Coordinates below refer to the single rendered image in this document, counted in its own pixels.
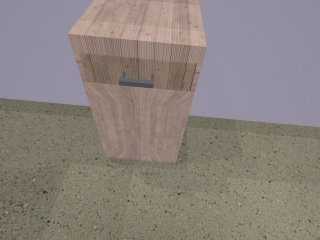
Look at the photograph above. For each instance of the handle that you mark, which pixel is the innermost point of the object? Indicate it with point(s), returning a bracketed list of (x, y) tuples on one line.
[(131, 82)]

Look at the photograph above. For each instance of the cabinet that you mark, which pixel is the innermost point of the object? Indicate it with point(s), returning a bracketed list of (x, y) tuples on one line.
[(139, 123)]

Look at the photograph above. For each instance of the drawer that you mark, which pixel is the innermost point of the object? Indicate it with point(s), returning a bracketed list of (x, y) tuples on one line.
[(108, 69)]

